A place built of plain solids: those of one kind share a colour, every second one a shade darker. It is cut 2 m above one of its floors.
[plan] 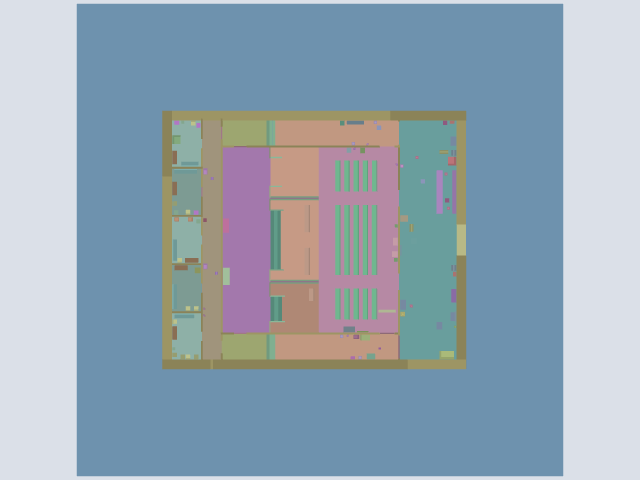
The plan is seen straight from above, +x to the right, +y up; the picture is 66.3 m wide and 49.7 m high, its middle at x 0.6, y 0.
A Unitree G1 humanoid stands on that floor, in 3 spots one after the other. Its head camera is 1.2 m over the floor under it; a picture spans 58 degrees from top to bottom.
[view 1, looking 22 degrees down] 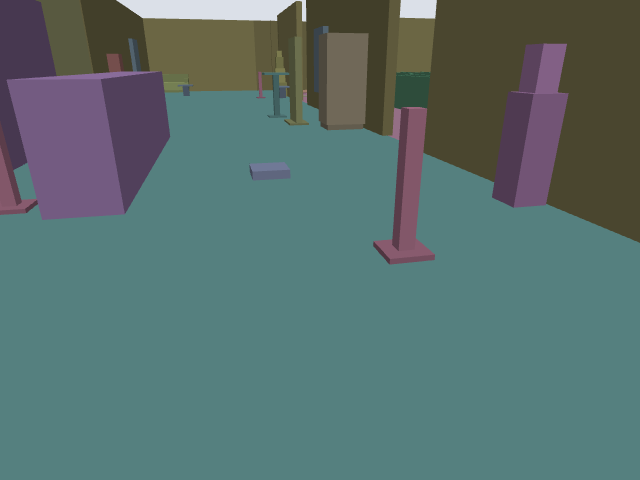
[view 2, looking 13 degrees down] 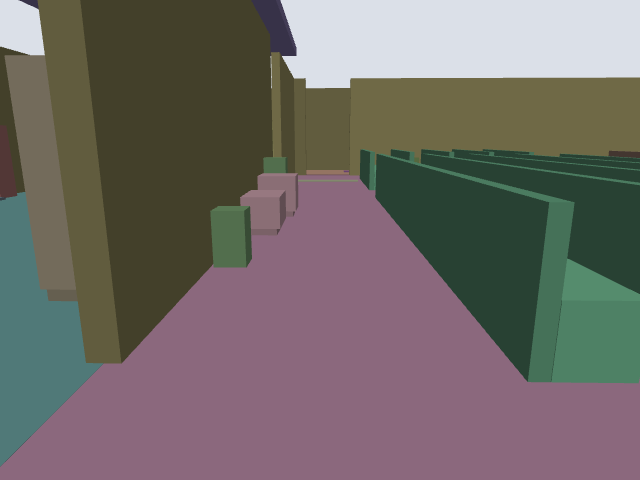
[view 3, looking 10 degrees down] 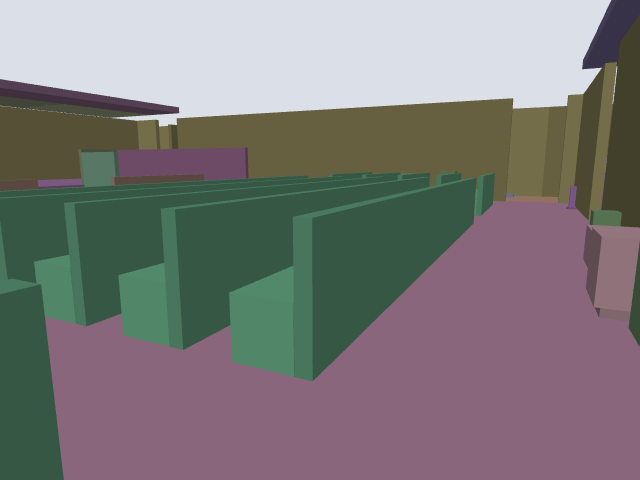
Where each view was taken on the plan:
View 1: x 11.80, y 11.07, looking -103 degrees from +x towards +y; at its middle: floor_foyer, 3.20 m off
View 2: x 7.55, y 5.62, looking -89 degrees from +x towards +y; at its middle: floor_parterre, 5.33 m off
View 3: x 7.55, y -5.62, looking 116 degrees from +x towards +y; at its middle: seats_parterre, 2.37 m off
